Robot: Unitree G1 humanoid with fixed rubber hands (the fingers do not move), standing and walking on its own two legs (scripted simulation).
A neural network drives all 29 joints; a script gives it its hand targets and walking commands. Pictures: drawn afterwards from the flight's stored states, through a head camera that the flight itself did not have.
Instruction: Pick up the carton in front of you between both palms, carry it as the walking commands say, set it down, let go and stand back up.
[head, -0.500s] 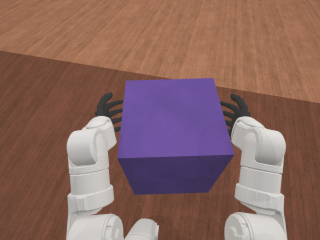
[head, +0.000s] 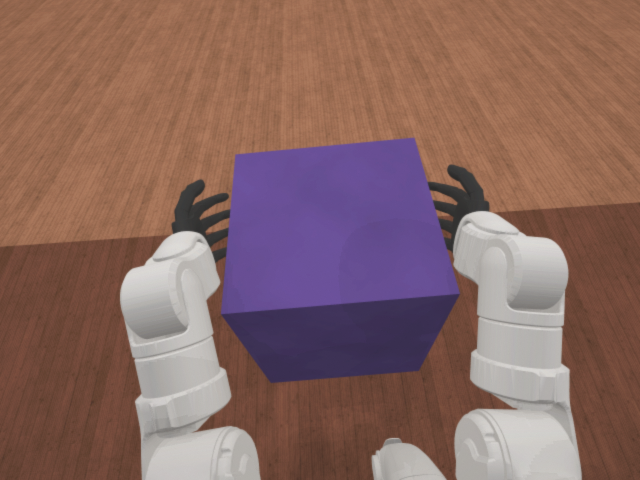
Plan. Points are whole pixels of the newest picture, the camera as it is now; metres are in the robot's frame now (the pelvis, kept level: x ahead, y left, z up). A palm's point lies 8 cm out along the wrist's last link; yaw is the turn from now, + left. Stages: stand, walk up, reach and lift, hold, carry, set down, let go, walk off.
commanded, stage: carry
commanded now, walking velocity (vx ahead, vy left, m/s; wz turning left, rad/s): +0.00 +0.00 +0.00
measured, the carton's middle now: (335, 272) +0.36 -0.03 +0.06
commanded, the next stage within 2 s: none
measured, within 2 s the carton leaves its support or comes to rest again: neither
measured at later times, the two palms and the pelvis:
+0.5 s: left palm (190, 113) +0.58 +0.14 +0.18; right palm (400, 89) +0.58 -0.16 +0.18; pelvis +0.23 -0.02 +0.03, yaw +1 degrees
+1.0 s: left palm (228, 99) +0.62 +0.09 +0.17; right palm (423, 77) +0.62 -0.21 +0.17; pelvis +0.29 -0.04 +0.05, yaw -2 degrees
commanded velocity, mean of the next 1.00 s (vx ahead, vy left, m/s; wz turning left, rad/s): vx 0.00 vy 0.00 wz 0.00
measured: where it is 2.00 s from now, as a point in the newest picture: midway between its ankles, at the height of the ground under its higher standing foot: (337, 457)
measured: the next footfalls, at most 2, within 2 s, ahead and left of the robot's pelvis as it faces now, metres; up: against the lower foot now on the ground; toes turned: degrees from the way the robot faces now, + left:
right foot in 0.06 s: +0.20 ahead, -0.12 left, +0.03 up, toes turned -6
left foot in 0.36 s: +0.31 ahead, +0.07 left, +0.04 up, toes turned +2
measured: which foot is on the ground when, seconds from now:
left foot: down 0.00-0.08, up 0.10-0.34, down 0.36-1.00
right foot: up 0.00-0.04, down 0.06-0.74, up 0.76-0.84, down 0.86-1.00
